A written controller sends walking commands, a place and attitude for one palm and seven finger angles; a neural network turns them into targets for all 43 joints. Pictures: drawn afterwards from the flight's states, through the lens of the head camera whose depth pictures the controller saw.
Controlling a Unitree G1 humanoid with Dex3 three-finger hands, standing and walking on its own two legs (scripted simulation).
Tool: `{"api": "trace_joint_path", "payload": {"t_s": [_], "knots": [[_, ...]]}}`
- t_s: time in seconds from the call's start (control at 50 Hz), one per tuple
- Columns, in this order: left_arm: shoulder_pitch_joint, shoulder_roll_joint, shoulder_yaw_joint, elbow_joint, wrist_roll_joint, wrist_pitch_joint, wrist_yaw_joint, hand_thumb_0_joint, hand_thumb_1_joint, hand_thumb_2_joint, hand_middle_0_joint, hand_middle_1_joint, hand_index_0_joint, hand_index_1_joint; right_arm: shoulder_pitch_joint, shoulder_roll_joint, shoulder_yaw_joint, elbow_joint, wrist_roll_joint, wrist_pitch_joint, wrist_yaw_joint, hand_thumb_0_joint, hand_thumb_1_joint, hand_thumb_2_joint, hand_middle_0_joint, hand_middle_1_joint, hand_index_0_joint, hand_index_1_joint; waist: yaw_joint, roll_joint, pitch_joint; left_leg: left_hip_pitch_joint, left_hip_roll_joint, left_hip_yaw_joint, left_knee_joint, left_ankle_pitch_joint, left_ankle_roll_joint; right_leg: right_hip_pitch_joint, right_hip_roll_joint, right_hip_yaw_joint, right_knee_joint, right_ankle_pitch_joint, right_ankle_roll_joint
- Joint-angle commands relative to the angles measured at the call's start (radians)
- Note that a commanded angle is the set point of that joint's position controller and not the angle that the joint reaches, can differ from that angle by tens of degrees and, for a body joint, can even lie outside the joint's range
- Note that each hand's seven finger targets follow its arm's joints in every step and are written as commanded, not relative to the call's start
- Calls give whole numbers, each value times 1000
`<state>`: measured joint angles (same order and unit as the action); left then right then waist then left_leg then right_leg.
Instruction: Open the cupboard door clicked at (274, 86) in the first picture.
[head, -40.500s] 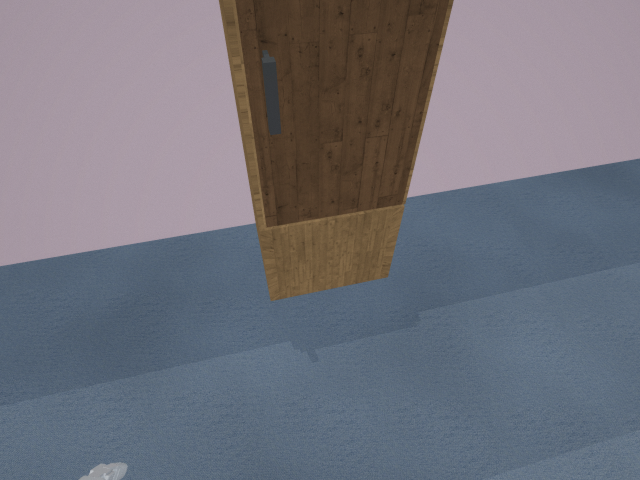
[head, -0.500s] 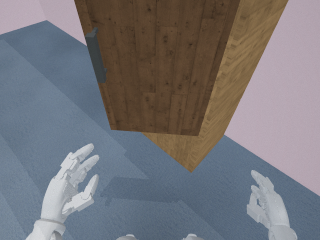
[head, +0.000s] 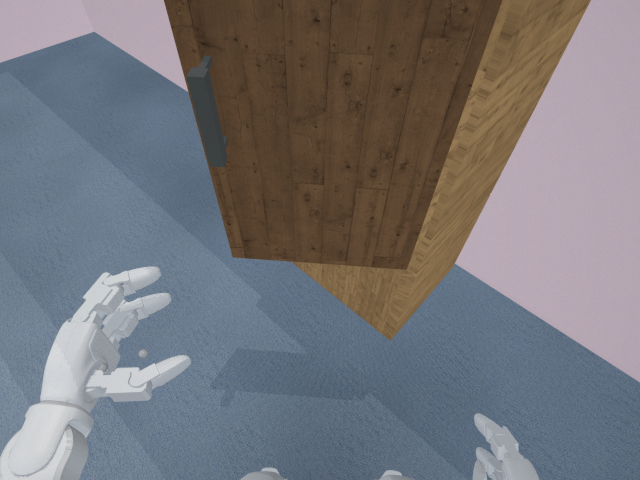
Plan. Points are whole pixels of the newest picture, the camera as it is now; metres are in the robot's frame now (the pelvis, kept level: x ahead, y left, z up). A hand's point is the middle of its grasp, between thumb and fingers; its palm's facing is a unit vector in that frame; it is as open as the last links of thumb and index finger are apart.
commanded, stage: raise the hand with hooked fingers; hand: left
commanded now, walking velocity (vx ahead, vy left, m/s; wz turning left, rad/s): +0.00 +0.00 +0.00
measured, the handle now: (212, 113) +0.60 +0.20 +0.12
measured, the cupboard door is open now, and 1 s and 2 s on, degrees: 38 38 38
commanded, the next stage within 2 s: move the hooked fingers beside the handle in 1.24 s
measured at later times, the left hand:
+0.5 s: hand (93, 292) +0.28 +0.26 +0.12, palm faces +0.04 -1.00 -0.05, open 13.7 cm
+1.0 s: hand (94, 255) +0.31 +0.25 +0.15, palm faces +0.02 -1.00 -0.03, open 13.9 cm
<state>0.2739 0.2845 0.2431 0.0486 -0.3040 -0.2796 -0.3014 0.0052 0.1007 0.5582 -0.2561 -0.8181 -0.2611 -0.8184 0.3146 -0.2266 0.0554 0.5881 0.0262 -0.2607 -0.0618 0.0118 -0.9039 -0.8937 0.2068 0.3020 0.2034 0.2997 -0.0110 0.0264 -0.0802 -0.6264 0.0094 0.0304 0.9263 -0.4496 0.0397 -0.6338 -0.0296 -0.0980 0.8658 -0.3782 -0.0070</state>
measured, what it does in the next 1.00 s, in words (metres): stands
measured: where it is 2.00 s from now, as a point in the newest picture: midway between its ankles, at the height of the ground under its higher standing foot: outside the picture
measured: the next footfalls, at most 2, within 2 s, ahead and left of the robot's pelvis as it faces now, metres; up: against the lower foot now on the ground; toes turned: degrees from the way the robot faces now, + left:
none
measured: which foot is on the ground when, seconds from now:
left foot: down 0.00-1.00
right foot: down 0.00-1.00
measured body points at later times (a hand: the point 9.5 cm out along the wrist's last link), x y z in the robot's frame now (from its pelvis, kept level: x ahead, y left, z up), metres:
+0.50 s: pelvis +0.02 +0.00 +0.02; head +0.03 +0.00 +0.47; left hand +0.27 +0.31 +0.13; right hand +0.20 -0.23 -0.04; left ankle +0.01 +0.09 -0.69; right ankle +0.03 -0.12 -0.69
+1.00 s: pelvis +0.02 -0.02 +0.03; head +0.03 -0.03 +0.48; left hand +0.30 +0.31 +0.15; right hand +0.17 -0.27 -0.05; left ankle +0.01 +0.09 -0.69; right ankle +0.03 -0.12 -0.69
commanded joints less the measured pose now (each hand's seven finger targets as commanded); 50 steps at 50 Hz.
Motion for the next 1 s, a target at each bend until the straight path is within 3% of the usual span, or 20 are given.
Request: {"api": "trace_joint_path", "payload": {"t_s": [0.0, 0.06, 0.08, 0.16, 0.22, 0.24, 0.32, 0.38, 0.4, 0.44, 0.54, 0.56, 0.68, 0.72, 0.78, 0.8, 0.86, 0.92, 0.94, 0.98], "knots": [[-119, 170, 102, -191, -15, -70, -15, 0, -127, 460, -273, -960, -273, -960, -103, -171, -72, -172, 9, -73, -15, 0, -900, -900, 200, 300, 200, 300, 22, 21, -175, 90, -2, -80, -209, 202, -33, 160, 34, 25, -123, 87, -21], [-159, 178, 112, -175, -25, -60, -29, 0, -197, 430, -278, -1005, -278, -1005, -97, -177, -74, -163, 14, -77, -24, 0, -900, -900, 200, 300, 200, 300, 17, 17, -157, 115, 0, -82, -227, 203, -34, 167, 33, 23, -143, 93, -18], [-180, 206, 130, -165, -28, -53, -38, 0, -220, 420, -280, -1020, -280, -1020, -95, -182, -72, -162, 11, -76, -26, 0, -900, -900, 200, 300, 200, 300, 21, 34, -155, 124, -3, -82, -227, 223, -33, 182, 37, 30, -144, 116, -23], [-228, 218, 146, -183, -34, -44, -47, 0, -313, 380, -287, -1080, -287, -1080, -90, -178, -73, -151, 15, -78, -32, 0, -900, -900, 200, 300, 200, 300, 24, 61, -196, 200, 1, -84, -247, 315, -40, 222, 35, 22, -158, 197, -20], [-252, 230, 157, -162, -39, -23, -66, 0, -383, 350, -292, -1125, -292, -1125, -89, -178, -68, -143, 14, -74, -30, 0, -900, -900, 200, 300, 200, 300, 27, 90, -189, 239, 2, -81, -255, 387, -44, 246, 37, 22, -171, 264, -22], [-247, 234, 165, -137, -40, -13, -69, 0, -407, 340, -293, -1140, -293, -1140, -87, -179, -69, -141, 16, -72, -31, 0, -900, -900, 200, 300, 200, 300, 26, 60, -180, 243, 5, -84, -261, 404, -45, 251, 39, 18, -175, 275, -21], [-335, 262, 185, -59, -48, 42, -106, 0, -500, 300, -300, -1200, -300, -1200, -100, -185, -62, -140, 21, -53, -38, 0, -900, -900, 200, 300, 200, 300, 22, 49, -129, 237, 0, -75, -288, 339, -38, 259, 41, 24, -211, 255, -21], [-405, 300, 207, -58, -50, 58, -122, 0, -500, 300, -300, -1200, -300, -1200, -106, -185, -54, -143, 21, -50, -43, 0, -900, -900, 200, 300, 200, 300, 31, 75, -145, 273, -2, -81, -301, 366, -39, 293, 44, 28, -224, 273, -28], [-437, 310, 211, -77, -49, 58, -128, 0, -500, 300, -300, -1200, -300, -1200, -109, -182, -53, -144, 20, -49, -43, 0, -900, -900, 200, 300, 200, 300, 27, 89, -178, 298, -2, -77, -305, 380, -37, 305, 41, 31, -231, 289, -26], [-439, 309, 221, -16, -56, 68, -138, 0, -500, 300, -300, -1200, -300, -1200, -108, -181, -51, -139, 22, -44, -47, 0, -900, -900, 200, 300, 200, 300, 24, 30, -154, 284, -1, -77, -316, 354, -34, 307, 44, 30, -248, 275, -22], [-543, 352, 242, 41, -58, 86, -173, 0, -500, 300, -300, -1200, -300, -1200, -117, -183, -44, -131, 26, -36, -56, 0, -900, -900, 200, 300, 200, 300, 23, 46, -145, 306, -3, -76, -341, 343, -30, 325, 42, 35, -276, 271, -24], [-563, 367, 250, 47, -54, 90, -175, 0, -500, 300, -300, -1200, -300, -1200, -121, -184, -44, -130, 26, -37, -57, 0, -900, -900, 200, 300, 200, 300, 25, 74, -145, 310, -5, -75, -347, 331, -29, 325, 39, 38, -282, 257, -25], [-624, 441, 303, 104, -60, 106, -196, 0, -500, 300, -300, -1200, -300, -1200, -115, -190, -42, -127, 26, -34, -61, 0, -900, -900, 200, 300, 200, 300, 36, 45, -166, 340, -6, -71, -364, 371, -22, 379, 39, 47, -306, 302, -28], [-664, 442, 300, 128, -61, 112, -204, 0, -500, 300, -300, -1200, -300, -1200, -115, -190, -42, -121, 30, -33, -63, 0, -900, -900, 200, 300, 200, 300, 29, 53, -152, 343, -8, -67, -374, 364, -20, 374, 37, 49, -318, 304, -25], [-591, 395, 274, 229, -69, 132, -225, 0, -500, 300, -300, -1200, -300, -1200, -103, -197, -47, -124, 32, -30, -56, 0, -900, -900, 200, 300, 200, 300, 32, -21, -115, 311, -8, -56, -373, 340, -15, 364, 33, 54, -325, 295, -22], [-592, 375, 255, 226, -71, 134, -233, 0, -500, 300, -300, -1200, -300, -1200, -108, -198, -50, -123, 36, -30, -54, 0, -900, -900, 200, 300, 200, 300, 27, -6, -114, 305, -11, -49, -372, 332, -15, 362, 29, 61, -327, 295, -19], [-614, 415, 282, 163, -60, 122, -222, 0, -500, 300, -300, -1200, -300, -1200, -108, -198, -56, -134, 32, -29, -48, 0, -900, -900, 200, 300, 200, 300, 37, 47, -162, 326, -13, -48, -370, 348, -15, 371, 27, 62, -321, 298, -22], [-623, 442, 316, 123, -60, 98, -197, 0, -500, 300, -300, -1200, -300, -1200, -106, -193, -57, -137, 28, -30, -48, 0, -900, -900, 200, 300, 200, 300, 39, 42, -167, 325, -12, -43, -372, 345, -12, 386, 28, 70, -324, 297, -21], [-616, 438, 319, 136, -61, 93, -190, 0, -500, 300, -300, -1200, -300, -1200, -104, -193, -56, -134, 28, -30, -49, 0, -900, -900, 200, 300, 200, 300, 38, 16, -157, 315, -11, -45, -377, 331, -13, 385, 29, 68, -327, 282, -19], [-626, 456, 332, 126, -61, 80, -182, 0, -500, 300, -300, -1200, -300, -1200, -109, -193, -56, -130, 26, -31, -51, 0, -900, -900, 200, 300, 200, 300, 41, 34, -146, 315, -10, -38, -372, 324, -11, 387, 26, 82, -331, 278, -19]]}}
